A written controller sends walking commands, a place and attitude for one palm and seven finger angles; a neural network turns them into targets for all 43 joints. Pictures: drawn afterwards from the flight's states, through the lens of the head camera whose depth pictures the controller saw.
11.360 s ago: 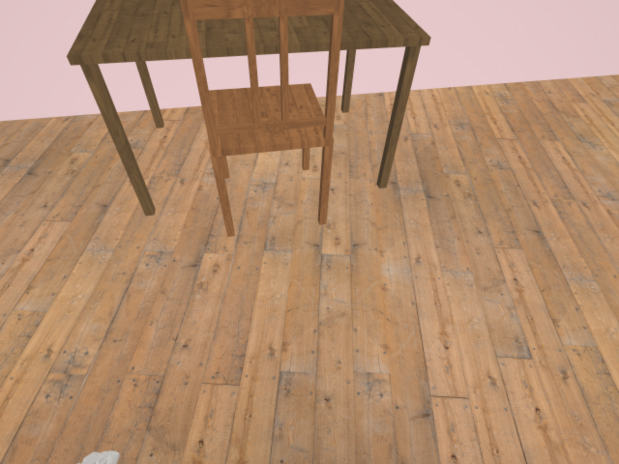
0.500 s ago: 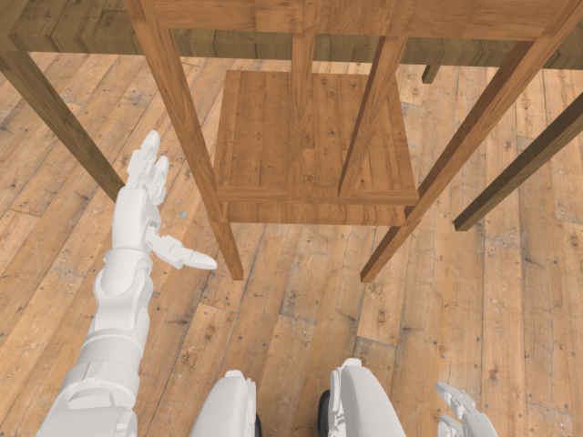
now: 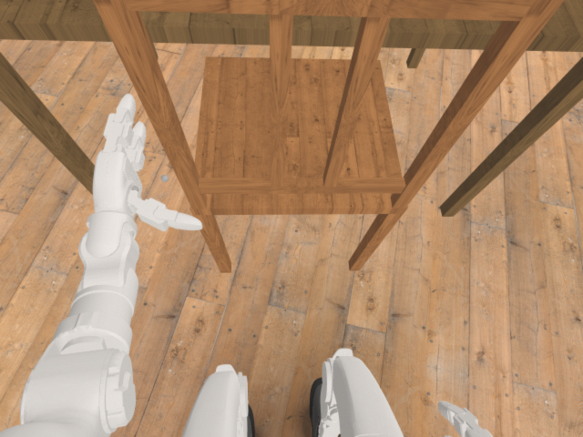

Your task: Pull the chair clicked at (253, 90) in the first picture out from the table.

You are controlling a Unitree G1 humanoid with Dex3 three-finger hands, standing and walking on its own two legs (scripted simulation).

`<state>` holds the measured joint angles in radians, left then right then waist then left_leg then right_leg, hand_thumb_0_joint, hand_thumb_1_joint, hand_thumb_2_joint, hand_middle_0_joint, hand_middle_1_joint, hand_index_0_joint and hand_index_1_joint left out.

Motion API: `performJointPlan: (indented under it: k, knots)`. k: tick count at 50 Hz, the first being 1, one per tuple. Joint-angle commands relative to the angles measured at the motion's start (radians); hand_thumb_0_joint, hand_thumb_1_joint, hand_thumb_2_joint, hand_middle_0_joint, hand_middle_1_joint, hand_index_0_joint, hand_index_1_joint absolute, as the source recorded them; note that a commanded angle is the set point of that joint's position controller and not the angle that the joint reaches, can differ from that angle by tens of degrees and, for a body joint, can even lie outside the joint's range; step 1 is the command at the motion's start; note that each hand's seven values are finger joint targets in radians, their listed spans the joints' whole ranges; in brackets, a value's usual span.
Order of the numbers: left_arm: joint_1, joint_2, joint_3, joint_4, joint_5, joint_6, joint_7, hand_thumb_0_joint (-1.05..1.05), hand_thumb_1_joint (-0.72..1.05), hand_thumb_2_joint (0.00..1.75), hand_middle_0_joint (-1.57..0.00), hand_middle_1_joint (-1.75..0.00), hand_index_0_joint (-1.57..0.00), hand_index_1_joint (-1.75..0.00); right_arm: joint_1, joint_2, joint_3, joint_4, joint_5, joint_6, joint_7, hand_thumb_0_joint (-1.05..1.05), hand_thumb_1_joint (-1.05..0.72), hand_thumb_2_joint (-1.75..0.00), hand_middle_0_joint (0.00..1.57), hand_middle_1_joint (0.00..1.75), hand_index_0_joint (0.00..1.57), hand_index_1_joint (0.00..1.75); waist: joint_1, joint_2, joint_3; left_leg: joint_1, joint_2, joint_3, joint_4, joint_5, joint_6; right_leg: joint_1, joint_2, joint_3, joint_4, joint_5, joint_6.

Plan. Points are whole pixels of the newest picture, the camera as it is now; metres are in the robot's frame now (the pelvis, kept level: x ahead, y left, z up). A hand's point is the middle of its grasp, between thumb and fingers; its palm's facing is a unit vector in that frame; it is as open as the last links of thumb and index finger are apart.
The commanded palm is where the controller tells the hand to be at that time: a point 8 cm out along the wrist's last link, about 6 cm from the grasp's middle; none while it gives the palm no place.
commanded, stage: push the fingers through the gap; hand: left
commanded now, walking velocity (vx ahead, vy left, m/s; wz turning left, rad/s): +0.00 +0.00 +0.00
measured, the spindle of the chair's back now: (278, 121) +0.53 +0.00 +0.05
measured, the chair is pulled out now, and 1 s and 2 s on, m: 0.00 0.00 0.01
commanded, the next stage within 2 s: hook a spindle and tug to test in 0.66 s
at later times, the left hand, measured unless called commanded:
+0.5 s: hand (170, 155) +0.49 +0.16 +0.02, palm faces +0.00 -1.00 -0.05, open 16.9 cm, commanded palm +0.46 +0.20 +0.02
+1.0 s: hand (172, 161) +0.48 +0.15 +0.02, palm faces +0.00 -1.00 -0.04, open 16.3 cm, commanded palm +0.46 +0.19 +0.02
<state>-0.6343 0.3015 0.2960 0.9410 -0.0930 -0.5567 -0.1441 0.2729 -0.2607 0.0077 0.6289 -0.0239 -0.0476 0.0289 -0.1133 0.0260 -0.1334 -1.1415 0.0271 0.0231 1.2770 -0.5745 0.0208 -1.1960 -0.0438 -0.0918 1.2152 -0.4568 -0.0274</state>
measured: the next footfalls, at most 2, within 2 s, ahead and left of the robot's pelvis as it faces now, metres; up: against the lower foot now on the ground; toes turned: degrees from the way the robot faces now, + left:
none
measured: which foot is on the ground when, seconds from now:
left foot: down 0.00-1.00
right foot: down 0.00-1.00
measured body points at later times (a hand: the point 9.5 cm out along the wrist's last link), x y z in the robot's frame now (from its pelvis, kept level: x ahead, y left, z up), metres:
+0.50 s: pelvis +0.00 +0.01 -0.01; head +0.17 +0.01 +0.41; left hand +0.49 +0.21 +0.02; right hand +0.03 -0.25 -0.13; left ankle +0.01 +0.11 -0.62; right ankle +0.06 -0.11 -0.62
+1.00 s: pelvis +0.01 +0.01 +0.00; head +0.16 +0.02 +0.42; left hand +0.48 +0.21 +0.02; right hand +0.07 -0.25 -0.12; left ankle +0.01 +0.11 -0.62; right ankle +0.06 -0.11 -0.62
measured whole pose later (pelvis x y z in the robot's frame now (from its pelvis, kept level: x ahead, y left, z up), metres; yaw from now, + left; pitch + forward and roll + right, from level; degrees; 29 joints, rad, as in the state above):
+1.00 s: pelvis +0.01 +0.01 +0.00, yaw -1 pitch +27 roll -2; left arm -0.72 0.31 0.30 1.01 -0.06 -0.57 -0.10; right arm 0.28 -0.25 0.01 0.61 -0.04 0.03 0.05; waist -0.14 0.03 -0.14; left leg -1.16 0.03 0.02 1.28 -0.59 0.03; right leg -1.21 -0.04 -0.09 1.20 -0.46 -0.01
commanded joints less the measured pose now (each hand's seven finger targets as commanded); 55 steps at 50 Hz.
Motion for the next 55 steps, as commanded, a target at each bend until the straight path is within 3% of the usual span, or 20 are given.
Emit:
performJointPlan:
  k: [1,5,8,9,11,13,15,17,20,22,23,33,34,38,41,42,45,48,53,55]
  knots:
    - [-0.423,0.174,0.015,-0.172,-0.008,-0.082,-0.012,0.00,-0.50,0.30,-0.06,-0.08,-0.06,-0.08,0.131,-0.158,-0.060,-0.057,-0.001,-0.019,-0.010,0.00,-0.90,-0.90,0.20,0.30,0.20,0.30,-0.036,0.059,-0.515,0.200,-0.037,-0.055,-0.144,0.330,-0.001,0.366,0.044,0.088,-0.136,0.244,0.004]
    - [-0.482,0.183,0.024,-0.107,0.005,-0.078,-0.005,0.00,-0.50,0.30,-0.06,-0.08,-0.06,-0.08,0.145,-0.165,-0.059,-0.047,-0.006,-0.005,-0.007,0.00,-0.90,-0.90,0.20,0.30,0.20,0.30,-0.051,0.052,-0.510,0.201,-0.037,-0.063,-0.136,0.323,0.002,0.323,0.048,0.080,-0.131,0.218,0.005]
    - [-0.504,0.246,0.071,-0.074,0.018,-0.080,0.004,0.00,-0.50,0.30,-0.06,-0.08,-0.06,-0.08,0.153,-0.168,-0.054,-0.048,-0.010,0.006,-0.008,0.00,-0.90,-0.90,0.20,0.30,0.20,0.30,-0.043,0.058,-0.512,0.172,-0.038,-0.061,-0.133,0.320,0.002,0.339,0.047,0.084,-0.124,0.220,0.004]
    - [-0.528,0.238,0.061,-0.076,0.021,-0.081,0.006,0.00,-0.50,0.30,-0.06,-0.08,-0.06,-0.08,0.154,-0.167,-0.052,-0.049,-0.012,0.010,-0.006,0.00,-0.90,-0.90,0.20,0.30,0.20,0.30,-0.050,0.072,-0.524,0.174,-0.039,-0.061,-0.128,0.326,0.004,0.336,0.048,0.085,-0.121,0.228,0.005]
    - [-0.525,0.267,0.089,-0.042,0.026,-0.076,0.011,0.00,-0.50,0.30,-0.06,-0.08,-0.06,-0.08,0.163,-0.168,-0.051,-0.049,-0.014,0.018,-0.004,0.00,-0.90,-0.90,0.20,0.30,0.20,0.30,-0.054,0.032,-0.521,0.144,-0.038,-0.058,-0.121,0.316,0.007,0.354,0.051,0.089,-0.125,0.231,0.007]
    - [-0.553,0.290,0.098,-0.025,0.034,-0.075,0.011,0.00,-0.50,0.30,-0.06,-0.08,-0.06,-0.08,0.163,-0.169,-0.045,-0.055,-0.014,0.024,-0.003,0.00,-0.90,-0.90,0.20,0.30,0.20,0.30,-0.053,0.058,-0.512,0.125,-0.039,-0.058,-0.121,0.292,0.008,0.342,0.052,0.091,-0.121,0.205,0.005]
    - [-0.575,0.279,0.083,-0.065,0.040,-0.081,0.008,0.00,-0.50,0.30,-0.06,-0.08,-0.06,-0.08,0.170,-0.169,-0.047,-0.059,-0.019,0.029,0.000,0.00,-0.90,-0.90,0.20,0.30,0.20,0.30,-0.052,0.094,-0.564,0.178,-0.036,-0.067,-0.122,0.334,0.005,0.335,0.052,0.084,-0.111,0.229,0.003]
    - [-0.528,0.264,0.084,-0.057,0.031,-0.075,0.004,0.00,-0.50,0.30,-0.06,-0.08,-0.06,-0.08,0.178,-0.170,-0.049,-0.067,-0.018,0.035,0.004,0.00,-0.90,-0.90,0.20,0.30,0.20,0.30,-0.049,0.080,-0.593,0.202,-0.034,-0.069,-0.122,0.372,0.003,0.342,0.056,0.077,-0.105,0.261,0.003]
    - [-0.509,0.281,0.101,-0.060,0.026,-0.059,0.003,0.00,-0.50,0.30,-0.06,-0.08,-0.06,-0.08,0.182,-0.173,-0.050,-0.065,-0.016,0.048,0.006,0.00,-0.90,-0.90,0.20,0.30,0.20,0.30,-0.047,0.056,-0.569,0.173,-0.031,-0.064,-0.127,0.365,0.004,0.365,0.055,0.080,-0.115,0.273,0.007]
    - [-0.506,0.241,0.072,-0.101,0.021,-0.058,0.002,0.00,-0.50,0.30,-0.06,-0.08,-0.06,-0.08,0.183,-0.167,-0.052,-0.073,-0.015,0.049,0.009,0.00,-0.90,-0.90,0.20,0.30,0.20,0.30,-0.051,0.077,-0.593,0.220,-0.030,-0.067,-0.131,0.394,0.003,0.354,0.058,0.075,-0.116,0.289,0.006]
    - [-0.497,0.252,0.077,-0.118,0.020,-0.060,0.004,0.00,-0.50,0.30,-0.06,-0.08,-0.06,-0.08,0.183,-0.170,-0.053,-0.069,-0.014,0.051,0.011,0.00,-0.90,-0.90,0.20,0.30,0.20,0.30,-0.044,0.097,-0.592,0.239,-0.027,-0.072,-0.138,0.405,-0.003,0.345,0.058,0.069,-0.118,0.287,0.005]
    - [-0.541,0.216,0.050,-0.099,0.034,-0.084,0.039,0.00,-0.50,0.30,-0.06,-0.08,-0.06,-0.08,0.182,-0.165,-0.054,-0.046,-0.021,0.052,0.010,0.00,-0.90,-0.90,0.20,0.30,0.20,0.30,-0.068,0.082,-0.521,0.258,-0.025,-0.079,-0.145,0.386,-0.006,0.291,0.059,0.059,-0.127,0.248,0.005]
    - [-0.512,0.242,0.073,-0.089,0.038,-0.088,0.039,0.00,-0.50,0.30,-0.06,-0.08,-0.06,-0.08,0.183,-0.169,-0.055,-0.049,-0.022,0.055,0.009,0.00,-0.90,-0.90,0.20,0.30,0.20,0.30,-0.054,0.082,-0.534,0.260,-0.025,-0.081,-0.146,0.397,-0.010,0.299,0.058,0.058,-0.121,0.252,0.003]
    - [-0.465,0.191,0.039,-0.115,0.032,-0.088,0.036,0.00,-0.50,0.30,-0.06,-0.08,-0.06,-0.08,0.173,-0.160,-0.056,-0.063,-0.021,0.060,0.017,0.00,-0.90,-0.90,0.20,0.30,0.20,0.30,-0.043,0.118,-0.560,0.315,-0.021,-0.083,-0.148,0.480,-0.021,0.300,0.058,0.049,-0.114,0.298,0.000]
    - [-0.434,0.176,0.032,-0.079,0.025,-0.067,0.034,0.00,-0.50,0.30,-0.11,-0.24,-0.11,-0.24,0.164,-0.159,-0.055,-0.068,-0.017,0.070,0.018,0.00,-0.90,-0.90,0.20,0.30,0.20,0.30,-0.052,0.041,-0.506,0.244,-0.025,-0.072,-0.153,0.418,-0.010,0.329,0.059,0.054,-0.126,0.287,0.004]
    - [-0.459,0.171,0.023,-0.089,0.025,-0.069,0.034,0.00,-0.50,0.30,-0.13,-0.30,-0.13,-0.30,0.164,-0.160,-0.053,-0.068,-0.015,0.069,0.014,0.00,-0.90,-0.90,0.20,0.30,0.20,0.30,-0.059,0.042,-0.495,0.241,-0.024,-0.073,-0.155,0.405,-0.008,0.321,0.059,0.054,-0.125,0.278,0.003]
    - [-0.473,0.188,0.034,-0.138,0.026,-0.081,0.043,0.00,-0.50,0.30,-0.18,-0.46,-0.18,-0.46,0.156,-0.160,-0.057,-0.073,-0.017,0.069,0.014,0.00,-0.90,-0.90,0.20,0.30,0.20,0.30,-0.047,0.081,-0.536,0.272,-0.026,-0.072,-0.153,0.414,-0.012,0.323,0.055,0.059,-0.126,0.277,0.003]
    - [-0.501,0.162,0.004,-0.161,0.027,-0.097,0.046,0.00,-0.50,0.30,-0.24,-0.63,-0.24,-0.63,0.153,-0.157,-0.058,-0.065,-0.017,0.063,0.012,0.00,-0.90,-0.90,0.20,0.30,0.20,0.30,-0.061,0.098,-0.537,0.307,-0.021,-0.083,-0.149,0.439,-0.018,0.291,0.055,0.052,-0.120,0.280,0.003]
    - [-0.482,0.154,0.008,-0.143,0.028,-0.092,0.051,0.00,-0.50,0.30,-0.32,-0.90,-0.32,-0.90,0.153,-0.156,-0.060,-0.060,-0.018,0.061,0.011,0.00,-0.90,-0.90,0.20,0.30,0.20,0.30,-0.054,0.099,-0.554,0.313,-0.023,-0.080,-0.147,0.445,-0.019,0.298,0.055,0.052,-0.119,0.284,0.003]
    - [-0.456,0.178,0.029,-0.133,0.028,-0.084,0.054,0.00,-0.39,0.35,-0.36,-1.01,-0.36,-1.01,0.151,-0.156,-0.058,-0.063,-0.018,0.064,0.010,0.00,-0.90,-0.90,0.20,0.30,0.20,0.30,-0.048,0.073,-0.544,0.283,-0.025,-0.072,-0.149,0.441,-0.015,0.331,0.054,0.058,-0.121,0.301,0.003]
